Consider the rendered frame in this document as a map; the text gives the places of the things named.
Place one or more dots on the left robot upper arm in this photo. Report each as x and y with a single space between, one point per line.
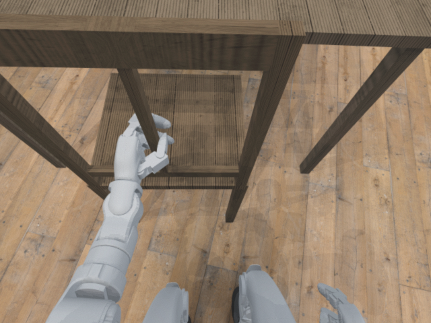
86 310

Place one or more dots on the table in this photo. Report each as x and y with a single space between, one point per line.
404 25

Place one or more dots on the right robot hand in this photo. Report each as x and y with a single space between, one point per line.
347 312

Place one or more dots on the robot left thigh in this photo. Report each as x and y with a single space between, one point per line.
170 305

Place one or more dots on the robot right thigh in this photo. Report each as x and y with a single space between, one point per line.
258 291

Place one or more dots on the robot thigh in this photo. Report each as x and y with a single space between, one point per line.
170 305
258 291

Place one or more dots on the chair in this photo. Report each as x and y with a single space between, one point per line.
206 113

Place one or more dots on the left robot forearm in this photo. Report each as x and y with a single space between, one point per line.
102 275

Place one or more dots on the left robot hand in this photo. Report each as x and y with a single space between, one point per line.
130 151

